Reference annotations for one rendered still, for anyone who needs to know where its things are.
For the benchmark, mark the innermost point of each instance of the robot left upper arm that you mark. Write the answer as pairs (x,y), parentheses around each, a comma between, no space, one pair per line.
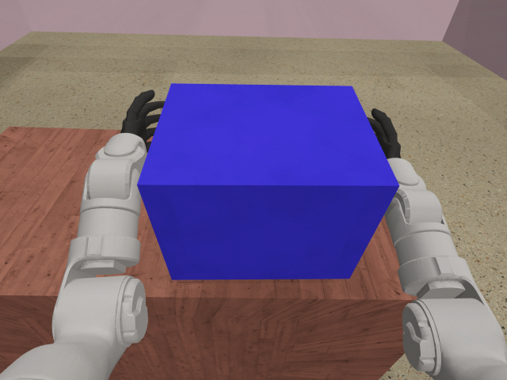
(95,321)

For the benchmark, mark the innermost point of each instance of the pedestal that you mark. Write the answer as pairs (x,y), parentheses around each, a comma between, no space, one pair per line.
(198,329)

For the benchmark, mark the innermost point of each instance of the robot right hand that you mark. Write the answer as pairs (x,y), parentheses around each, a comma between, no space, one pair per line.
(385,133)

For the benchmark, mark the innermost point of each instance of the robot left hand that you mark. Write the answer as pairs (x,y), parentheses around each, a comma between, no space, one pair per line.
(137,121)

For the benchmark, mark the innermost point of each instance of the right robot forearm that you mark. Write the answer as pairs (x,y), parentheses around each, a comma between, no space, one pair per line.
(429,264)

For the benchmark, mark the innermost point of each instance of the robot right upper arm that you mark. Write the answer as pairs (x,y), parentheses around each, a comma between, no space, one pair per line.
(453,339)

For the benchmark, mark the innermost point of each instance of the left robot forearm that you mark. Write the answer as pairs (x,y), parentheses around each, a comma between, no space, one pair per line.
(106,242)

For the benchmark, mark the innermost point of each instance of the carton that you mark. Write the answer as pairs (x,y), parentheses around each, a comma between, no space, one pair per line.
(264,181)

